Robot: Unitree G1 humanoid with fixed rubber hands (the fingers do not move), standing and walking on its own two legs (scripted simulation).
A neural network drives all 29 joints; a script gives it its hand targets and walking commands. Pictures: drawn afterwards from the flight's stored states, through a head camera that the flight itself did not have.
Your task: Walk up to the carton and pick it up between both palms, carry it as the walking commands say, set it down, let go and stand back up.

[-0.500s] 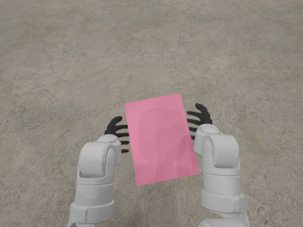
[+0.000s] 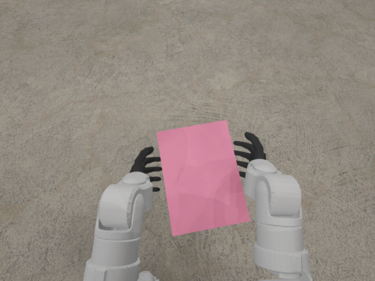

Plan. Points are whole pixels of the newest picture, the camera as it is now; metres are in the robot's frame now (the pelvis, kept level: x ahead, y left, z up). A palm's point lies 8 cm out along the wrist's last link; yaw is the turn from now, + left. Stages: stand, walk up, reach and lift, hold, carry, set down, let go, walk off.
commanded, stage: carry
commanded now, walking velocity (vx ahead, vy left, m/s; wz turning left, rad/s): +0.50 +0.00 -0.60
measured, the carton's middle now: (198, 179) +0.34 -0.01 -0.04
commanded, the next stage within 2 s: none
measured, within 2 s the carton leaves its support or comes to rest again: neither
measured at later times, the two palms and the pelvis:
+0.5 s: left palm (220, 56) +0.69 -0.07 +0.05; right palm (302, 70) +0.63 -0.29 +0.06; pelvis +0.36 -0.08 +0.00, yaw -17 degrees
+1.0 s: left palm (276, 9) +1.13 -0.35 -0.02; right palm (335, 20) +1.02 -0.56 +0.00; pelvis +0.83 -0.29 -0.05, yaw -32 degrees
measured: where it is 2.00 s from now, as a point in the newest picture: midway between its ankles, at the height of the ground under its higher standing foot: (320, 50)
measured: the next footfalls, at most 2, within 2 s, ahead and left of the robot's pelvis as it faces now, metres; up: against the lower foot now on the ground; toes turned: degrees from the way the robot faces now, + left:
left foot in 0.06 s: +0.14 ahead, +0.13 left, +0.00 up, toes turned +3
right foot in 0.30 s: +0.29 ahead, -0.12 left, +0.00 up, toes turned -19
